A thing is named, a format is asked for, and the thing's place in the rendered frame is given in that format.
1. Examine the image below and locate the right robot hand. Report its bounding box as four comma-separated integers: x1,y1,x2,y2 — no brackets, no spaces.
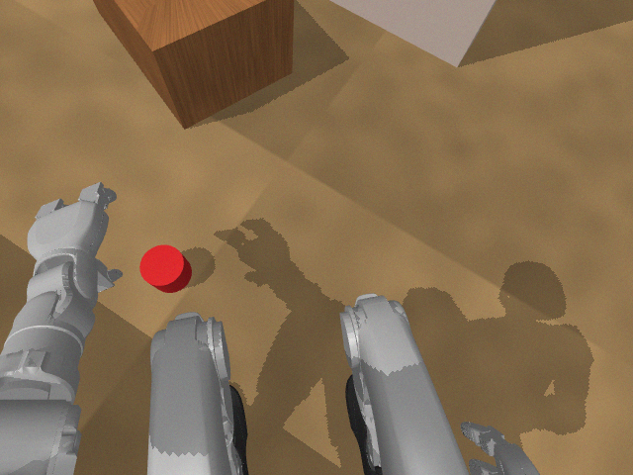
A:
461,422,540,475

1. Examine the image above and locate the left robot hand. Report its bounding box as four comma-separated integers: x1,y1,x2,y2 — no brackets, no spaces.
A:
27,182,123,293

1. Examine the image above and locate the left robot foot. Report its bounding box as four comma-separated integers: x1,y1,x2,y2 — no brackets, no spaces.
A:
229,385,248,475

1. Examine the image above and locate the right robot foot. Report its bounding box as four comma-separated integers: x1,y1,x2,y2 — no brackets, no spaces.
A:
345,375,383,475

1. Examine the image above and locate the left robot arm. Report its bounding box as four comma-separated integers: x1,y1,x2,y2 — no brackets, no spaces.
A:
0,248,98,475

